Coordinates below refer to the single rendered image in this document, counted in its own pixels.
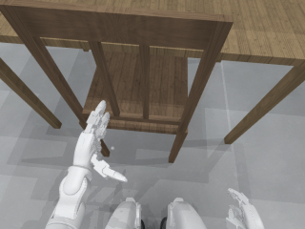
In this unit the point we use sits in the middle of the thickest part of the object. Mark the right robot hand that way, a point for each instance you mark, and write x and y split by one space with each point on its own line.
247 217

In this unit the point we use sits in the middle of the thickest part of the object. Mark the chair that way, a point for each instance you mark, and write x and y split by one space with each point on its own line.
143 92

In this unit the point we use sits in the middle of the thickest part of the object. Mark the left robot hand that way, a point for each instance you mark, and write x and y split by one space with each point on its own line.
89 142

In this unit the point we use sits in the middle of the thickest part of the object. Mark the right robot thigh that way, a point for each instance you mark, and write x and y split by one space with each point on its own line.
181 215

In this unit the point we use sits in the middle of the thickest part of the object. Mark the table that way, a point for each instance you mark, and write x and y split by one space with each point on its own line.
263 31

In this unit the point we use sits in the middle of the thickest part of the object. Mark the robot thigh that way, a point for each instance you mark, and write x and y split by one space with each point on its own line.
181 215
126 216

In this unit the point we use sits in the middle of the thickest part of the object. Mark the left robot thigh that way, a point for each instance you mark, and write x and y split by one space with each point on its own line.
126 216

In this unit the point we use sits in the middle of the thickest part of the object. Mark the robot left forearm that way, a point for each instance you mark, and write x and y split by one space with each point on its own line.
74 190

